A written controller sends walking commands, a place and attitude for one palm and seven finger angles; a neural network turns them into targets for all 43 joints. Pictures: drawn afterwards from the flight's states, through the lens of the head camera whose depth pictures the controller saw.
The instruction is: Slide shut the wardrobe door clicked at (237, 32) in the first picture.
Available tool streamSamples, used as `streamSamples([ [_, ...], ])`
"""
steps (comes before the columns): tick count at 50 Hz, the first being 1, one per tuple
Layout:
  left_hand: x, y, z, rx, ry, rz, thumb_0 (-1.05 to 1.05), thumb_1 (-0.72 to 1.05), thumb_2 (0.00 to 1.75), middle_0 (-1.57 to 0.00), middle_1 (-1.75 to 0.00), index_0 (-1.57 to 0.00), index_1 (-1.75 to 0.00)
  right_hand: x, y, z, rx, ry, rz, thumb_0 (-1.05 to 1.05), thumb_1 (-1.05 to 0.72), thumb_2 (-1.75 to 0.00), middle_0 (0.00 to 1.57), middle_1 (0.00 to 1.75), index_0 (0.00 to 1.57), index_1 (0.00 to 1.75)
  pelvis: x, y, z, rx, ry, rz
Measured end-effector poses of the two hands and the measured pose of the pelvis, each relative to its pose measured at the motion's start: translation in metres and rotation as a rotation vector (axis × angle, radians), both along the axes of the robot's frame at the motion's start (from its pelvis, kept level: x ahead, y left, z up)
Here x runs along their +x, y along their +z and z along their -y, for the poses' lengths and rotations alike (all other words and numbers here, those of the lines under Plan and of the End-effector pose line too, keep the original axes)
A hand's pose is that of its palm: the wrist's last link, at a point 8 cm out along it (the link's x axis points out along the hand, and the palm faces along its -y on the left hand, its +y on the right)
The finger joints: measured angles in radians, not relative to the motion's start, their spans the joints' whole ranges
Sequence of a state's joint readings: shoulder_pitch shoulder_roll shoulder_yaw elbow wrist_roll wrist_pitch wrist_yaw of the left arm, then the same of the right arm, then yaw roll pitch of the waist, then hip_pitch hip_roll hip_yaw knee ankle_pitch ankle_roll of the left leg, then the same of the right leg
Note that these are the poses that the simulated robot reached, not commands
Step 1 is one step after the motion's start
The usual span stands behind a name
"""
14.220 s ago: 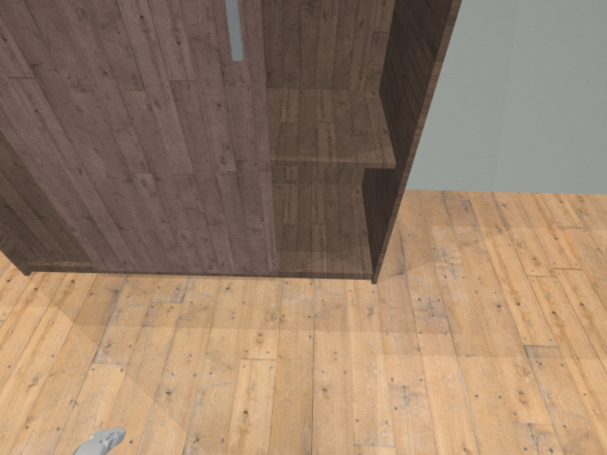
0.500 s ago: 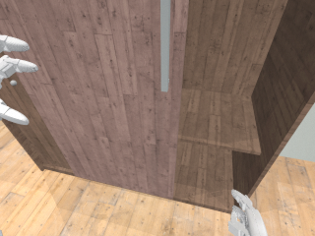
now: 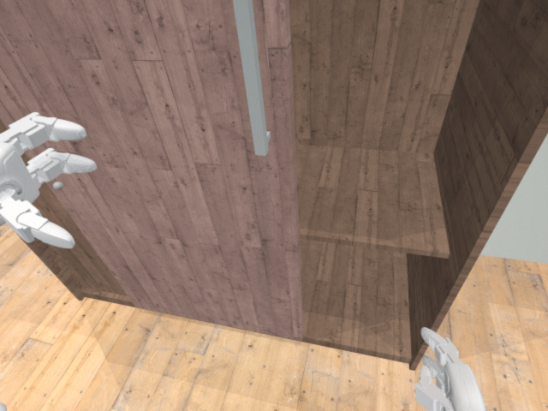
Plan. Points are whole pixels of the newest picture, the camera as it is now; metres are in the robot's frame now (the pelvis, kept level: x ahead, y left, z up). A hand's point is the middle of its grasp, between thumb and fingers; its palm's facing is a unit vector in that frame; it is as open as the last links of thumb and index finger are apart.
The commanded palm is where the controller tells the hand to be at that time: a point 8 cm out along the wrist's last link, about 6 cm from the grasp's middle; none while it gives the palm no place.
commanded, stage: move the hooked fingers beside the handle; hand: left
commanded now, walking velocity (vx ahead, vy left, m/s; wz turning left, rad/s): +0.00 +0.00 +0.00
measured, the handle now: (256, 73) +0.53 +0.08 +0.27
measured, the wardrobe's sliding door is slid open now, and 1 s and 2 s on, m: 0.37 0.37 0.37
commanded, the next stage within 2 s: none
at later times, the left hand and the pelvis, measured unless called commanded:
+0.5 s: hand (124, 167) +0.33 +0.22 +0.24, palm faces -0.19 -0.96 -0.21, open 14.0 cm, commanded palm +0.31 +0.29 +0.27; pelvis +0.04 +0.01 +0.00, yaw -2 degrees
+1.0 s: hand (153, 103) +0.38 +0.18 +0.30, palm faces -0.10 -0.99 -0.09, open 13.9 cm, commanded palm +0.37 +0.24 +0.26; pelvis +0.03 +0.01 +0.00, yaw -2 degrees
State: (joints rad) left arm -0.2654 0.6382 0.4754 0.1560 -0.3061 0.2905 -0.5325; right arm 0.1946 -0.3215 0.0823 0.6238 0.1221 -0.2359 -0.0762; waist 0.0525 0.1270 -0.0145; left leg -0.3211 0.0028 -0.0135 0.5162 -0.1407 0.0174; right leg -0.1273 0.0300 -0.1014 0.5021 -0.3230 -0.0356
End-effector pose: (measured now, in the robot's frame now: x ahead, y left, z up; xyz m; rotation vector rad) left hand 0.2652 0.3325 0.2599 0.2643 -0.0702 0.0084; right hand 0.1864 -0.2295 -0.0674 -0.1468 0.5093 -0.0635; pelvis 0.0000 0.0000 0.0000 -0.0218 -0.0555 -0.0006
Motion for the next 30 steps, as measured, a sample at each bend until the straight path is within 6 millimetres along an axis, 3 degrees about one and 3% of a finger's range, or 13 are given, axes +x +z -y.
streamSamples([
  [3,0.005,-0.015,0.023,-0.008,-0.082,-0.020,-0.01,-0.50,0.30,-0.30,-1.20,-0.30,-1.20,0.004,-0.002,0.003,-0.004,-0.009,-0.010,0.01,-0.90,-0.89,0.20,0.30,0.20,0.30,0.006,0.000,0.001,0.004,-0.010,-0.002],
  [6,0.006,0.000,0.037,-0.015,-0.147,0.091,-0.01,-0.50,0.30,-0.30,-1.20,-0.31,-1.20,0.012,0.003,0.004,-0.012,-0.017,0.007,0.01,-0.90,-0.89,0.20,0.30,0.20,0.30,0.017,0.001,0.004,0.010,-0.014,0.002],
  [10,0.010,0.033,0.019,-0.022,-0.094,0.233,-0.01,-0.50,0.30,-0.31,-1.20,-0.31,-1.20,0.023,0.011,0.005,-0.009,-0.026,0.045,0.01,-0.90,-0.89,0.20,0.30,0.20,0.30,0.029,0.001,0.007,0.014,-0.020,0.002],
  [12,0.016,0.039,0.004,-0.029,-0.034,0.223,-0.01,-0.50,0.30,-0.31,-1.20,-0.31,-1.20,0.027,0.012,0.007,-0.007,-0.027,0.048,0.01,-0.90,-0.89,0.20,0.30,0.20,0.30,0.032,0.000,0.006,0.014,-0.020,-0.004],
  [14,0.024,0.033,-0.008,-0.037,0.009,0.160,-0.01,-0.50,0.30,-0.31,-1.20,-0.31,-1.20,0.030,0.011,0.010,-0.007,-0.029,0.038,0.01,-0.90,-0.89,0.20,0.30,0.20,0.30,0.034,0.000,0.005,0.014,-0.017,-0.015],
  [17,0.038,0.005,-0.008,-0.048,0.009,0.029,-0.01,-0.50,0.30,-0.30,-1.20,-0.31,-1.20,0.034,0.006,0.012,-0.016,-0.030,0.005,0.01,-0.90,-0.89,0.20,0.30,0.20,0.30,0.034,0.000,0.001,0.014,-0.014,-0.030],
  [20,0.049,-0.024,0.014,-0.064,-0.072,-0.051,-0.01,-0.50,0.30,-0.30,-1.20,-0.30,-1.20,0.038,0.003,0.010,-0.030,-0.030,-0.021,0.01,-0.90,-0.90,0.20,0.30,0.20,0.30,0.035,0.000,-0.004,0.016,-0.013,-0.035],
  [22,0.053,-0.029,0.035,-0.073,-0.153,-0.024,-0.01,-0.50,0.30,-0.30,-1.20,-0.30,-1.20,0.041,0.005,0.006,-0.039,-0.029,-0.022,0.01,-0.90,-0.90,0.20,0.30,0.20,0.30,0.037,0.001,-0.007,0.018,-0.014,-0.033],
  [24,0.054,-0.019,0.053,-0.071,-0.221,0.062,-0.01,-0.50,0.30,-0.30,-1.20,-0.30,-1.20,0.045,0.009,-0.001,-0.038,-0.028,-0.004,0.01,-0.90,-0.90,0.20,0.30,0.20,0.30,0.041,0.001,-0.009,0.022,-0.021,-0.031],
  [26,0.054,-0.001,0.060,-0.061,-0.241,0.162,-0.02,-0.50,0.30,-0.30,-1.20,-0.30,-1.20,0.048,0.015,-0.008,-0.027,-0.031,0.022,0.01,-0.90,-0.90,0.20,0.30,0.20,0.30,0.045,0.002,-0.010,0.025,-0.030,-0.030],
  [30,0.059,0.033,0.040,-0.058,-0.142,0.255,-0.01,-0.50,0.30,-0.31,-1.20,-0.31,-1.20,0.054,0.018,-0.021,0.012,-0.026,0.042,0.01,-0.90,-0.90,0.20,0.30,0.20,0.30,0.049,0.002,-0.012,0.024,-0.033,-0.025],
])
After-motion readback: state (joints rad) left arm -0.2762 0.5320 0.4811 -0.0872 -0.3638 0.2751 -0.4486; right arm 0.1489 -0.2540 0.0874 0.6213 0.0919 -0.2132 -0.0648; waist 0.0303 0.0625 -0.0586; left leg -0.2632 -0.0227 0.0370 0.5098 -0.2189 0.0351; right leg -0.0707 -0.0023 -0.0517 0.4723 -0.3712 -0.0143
